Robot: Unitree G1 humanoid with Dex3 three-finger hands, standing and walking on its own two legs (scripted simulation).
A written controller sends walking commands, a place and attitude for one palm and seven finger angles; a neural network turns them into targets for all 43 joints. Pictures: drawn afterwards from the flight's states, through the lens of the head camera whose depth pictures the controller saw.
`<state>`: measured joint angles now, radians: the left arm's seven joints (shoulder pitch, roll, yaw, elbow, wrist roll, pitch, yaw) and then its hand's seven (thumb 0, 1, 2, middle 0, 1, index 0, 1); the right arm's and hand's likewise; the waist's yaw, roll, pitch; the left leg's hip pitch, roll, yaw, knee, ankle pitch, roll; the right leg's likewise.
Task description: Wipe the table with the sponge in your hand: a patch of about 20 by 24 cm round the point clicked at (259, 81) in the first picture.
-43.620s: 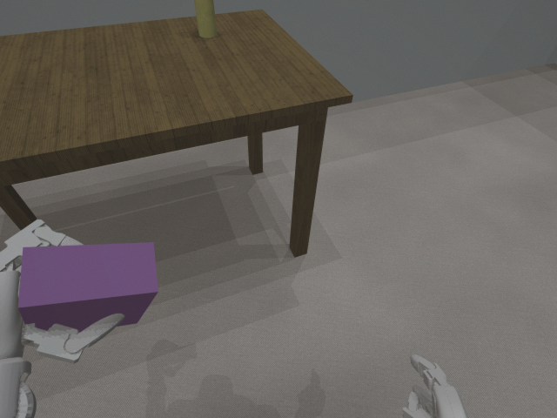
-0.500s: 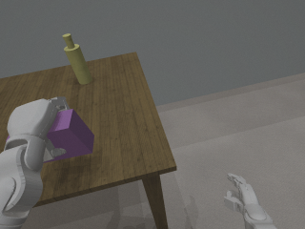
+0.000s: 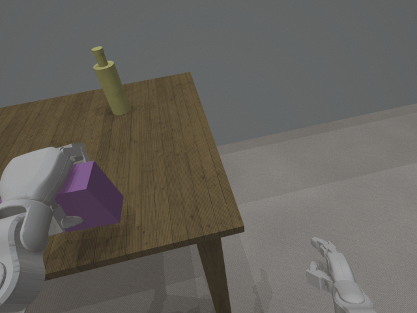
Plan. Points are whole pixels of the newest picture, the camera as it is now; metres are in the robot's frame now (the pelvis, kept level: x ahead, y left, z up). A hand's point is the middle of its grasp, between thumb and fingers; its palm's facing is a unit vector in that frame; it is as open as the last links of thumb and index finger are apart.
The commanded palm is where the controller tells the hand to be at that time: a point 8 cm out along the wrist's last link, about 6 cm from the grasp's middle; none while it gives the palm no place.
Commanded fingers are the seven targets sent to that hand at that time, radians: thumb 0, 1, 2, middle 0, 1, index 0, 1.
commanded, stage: bring the sponge back beside the body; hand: left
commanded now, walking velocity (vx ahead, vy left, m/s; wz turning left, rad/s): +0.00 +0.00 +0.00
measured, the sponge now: (74, 205) +0.22 +0.28 +0.14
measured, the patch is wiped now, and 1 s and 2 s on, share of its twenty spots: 1.00 1.00 1.00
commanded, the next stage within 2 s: step back with the hand held close in 0.92 s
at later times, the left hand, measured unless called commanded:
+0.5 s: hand (47, 206) +0.19 +0.28 +0.19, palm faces +0.18 -0.08 -0.98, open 9.7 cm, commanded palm +0.14 +0.29 +0.26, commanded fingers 0.00 0.10 1.30 -1.20 -1.60 -1.20 -1.60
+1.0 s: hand (44, 206) +0.19 +0.28 +0.19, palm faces +0.18 -0.08 -0.98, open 9.7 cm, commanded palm +0.14 +0.29 +0.26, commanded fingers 0.00 0.10 1.30 -1.20 -1.60 -1.20 -1.60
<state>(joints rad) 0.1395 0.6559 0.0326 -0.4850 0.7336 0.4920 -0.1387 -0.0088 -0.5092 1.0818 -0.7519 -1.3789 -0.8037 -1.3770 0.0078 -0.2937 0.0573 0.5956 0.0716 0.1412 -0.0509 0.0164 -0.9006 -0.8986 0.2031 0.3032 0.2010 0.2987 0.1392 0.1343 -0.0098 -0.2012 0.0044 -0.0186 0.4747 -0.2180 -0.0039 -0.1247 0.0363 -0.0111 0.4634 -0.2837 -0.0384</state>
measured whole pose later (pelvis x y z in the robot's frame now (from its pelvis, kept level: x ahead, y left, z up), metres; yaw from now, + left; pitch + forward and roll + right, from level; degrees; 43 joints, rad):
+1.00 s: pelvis -0.01 +0.01 +0.00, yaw +0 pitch -4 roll +0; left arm 0.29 0.68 0.10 -0.59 0.71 0.45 -0.11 -0.01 -0.51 1.08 -0.75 -1.38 -0.80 -1.38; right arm 0.02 -0.29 0.06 0.59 0.06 0.11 -0.06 0.02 -0.90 -0.90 0.20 0.30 0.20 0.30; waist 0.15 0.13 -0.01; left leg -0.20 0.00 -0.01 0.48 -0.21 0.00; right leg -0.12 0.03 -0.01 0.46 -0.27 -0.03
